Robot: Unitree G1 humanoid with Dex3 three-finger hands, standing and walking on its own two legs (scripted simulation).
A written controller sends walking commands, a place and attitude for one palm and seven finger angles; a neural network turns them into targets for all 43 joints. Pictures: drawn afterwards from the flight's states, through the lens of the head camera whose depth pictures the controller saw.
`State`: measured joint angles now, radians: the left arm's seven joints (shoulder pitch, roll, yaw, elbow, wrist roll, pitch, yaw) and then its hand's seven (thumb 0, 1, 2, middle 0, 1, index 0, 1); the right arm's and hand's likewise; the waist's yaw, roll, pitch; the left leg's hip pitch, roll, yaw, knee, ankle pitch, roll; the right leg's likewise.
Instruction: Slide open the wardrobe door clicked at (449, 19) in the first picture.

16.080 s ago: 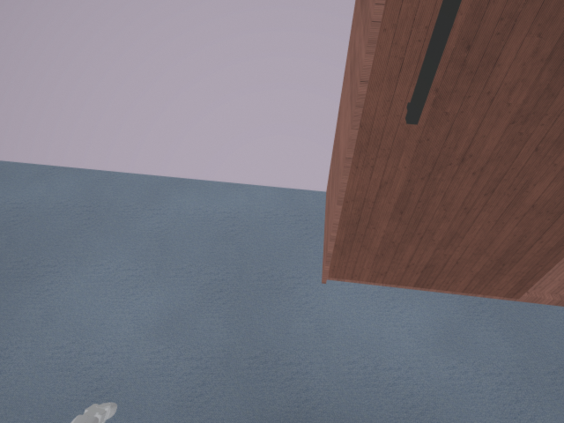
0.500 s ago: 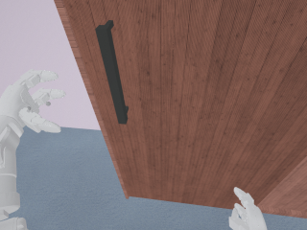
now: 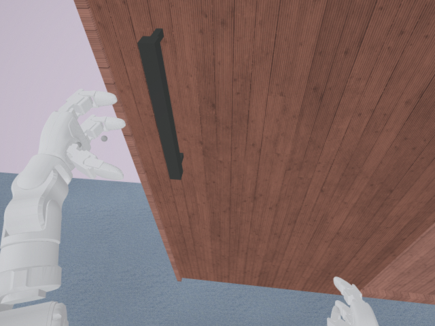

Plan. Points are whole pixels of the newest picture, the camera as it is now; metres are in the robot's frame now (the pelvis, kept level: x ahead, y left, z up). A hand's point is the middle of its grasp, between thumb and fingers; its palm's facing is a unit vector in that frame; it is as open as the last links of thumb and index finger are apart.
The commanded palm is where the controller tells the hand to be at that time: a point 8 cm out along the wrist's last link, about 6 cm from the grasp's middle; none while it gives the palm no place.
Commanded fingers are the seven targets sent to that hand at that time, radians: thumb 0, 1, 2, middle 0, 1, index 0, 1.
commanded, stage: move the hooked fingers beside the handle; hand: left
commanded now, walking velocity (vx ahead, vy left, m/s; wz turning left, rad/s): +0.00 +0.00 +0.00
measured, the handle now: (168, 115) +0.43 +0.12 +0.19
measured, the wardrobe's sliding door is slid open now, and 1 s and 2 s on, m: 0.00 0.00 0.00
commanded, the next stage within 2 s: none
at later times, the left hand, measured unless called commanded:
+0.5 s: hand (120, 132) +0.38 +0.20 +0.19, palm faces +0.03 -1.00 -0.03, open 14.0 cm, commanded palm +0.34 +0.25 +0.20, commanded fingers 0.00 -0.50 0.30 -0.30 -1.20 -0.30 -1.20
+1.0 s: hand (122, 131) +0.36 +0.19 +0.20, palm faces +0.05 -1.00 -0.04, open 14.0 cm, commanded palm +0.35 +0.24 +0.21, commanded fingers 0.00 -0.50 0.30 -0.30 -1.20 -0.30 -1.20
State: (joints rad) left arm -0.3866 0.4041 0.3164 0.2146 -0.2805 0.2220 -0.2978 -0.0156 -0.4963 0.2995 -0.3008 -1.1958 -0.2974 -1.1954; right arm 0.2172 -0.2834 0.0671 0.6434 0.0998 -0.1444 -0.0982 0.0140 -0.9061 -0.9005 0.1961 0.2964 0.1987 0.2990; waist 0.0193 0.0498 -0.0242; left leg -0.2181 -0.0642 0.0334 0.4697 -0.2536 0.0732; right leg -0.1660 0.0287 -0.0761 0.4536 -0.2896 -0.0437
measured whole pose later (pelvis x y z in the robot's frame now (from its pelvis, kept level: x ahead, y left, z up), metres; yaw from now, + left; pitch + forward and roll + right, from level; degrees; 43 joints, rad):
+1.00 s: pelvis -0.01 -0.03 +0.00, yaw -1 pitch -1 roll +0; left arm -0.45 0.40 0.33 0.36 -0.25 0.15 -0.24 -0.02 -0.50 0.30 -0.30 -1.20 -0.30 -1.20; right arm 0.22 -0.28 0.07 0.64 0.10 -0.10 -0.10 0.01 -0.91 -0.90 0.20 0.30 0.20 0.30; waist -0.01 0.04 -0.02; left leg -0.20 -0.03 0.04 0.45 -0.23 0.04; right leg -0.15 0.06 -0.07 0.44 -0.27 -0.08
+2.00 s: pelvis +0.00 +0.00 +0.00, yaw -1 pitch -1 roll +0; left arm -0.42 0.34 0.24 0.28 -0.27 0.25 -0.23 -0.01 -0.50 0.30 -0.30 -1.20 -0.30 -1.20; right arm 0.20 -0.27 0.07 0.63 0.10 -0.08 -0.09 0.01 -0.91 -0.90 0.20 0.30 0.20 0.30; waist 0.00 0.06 -0.04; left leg -0.20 -0.06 0.04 0.45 -0.24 0.07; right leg -0.16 0.03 -0.07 0.45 -0.28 -0.05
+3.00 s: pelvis +0.00 -0.02 +0.00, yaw -1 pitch -1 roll +0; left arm -0.40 0.40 0.30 0.28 -0.25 0.24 -0.21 -0.02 -0.49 0.30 -0.30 -1.20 -0.30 -1.20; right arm 0.21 -0.29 0.06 0.62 0.11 -0.07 -0.09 0.01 -0.91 -0.90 0.20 0.30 0.20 0.30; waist 0.00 0.06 -0.02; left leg -0.19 -0.04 0.04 0.44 -0.24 0.05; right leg -0.15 0.06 -0.07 0.43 -0.27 -0.07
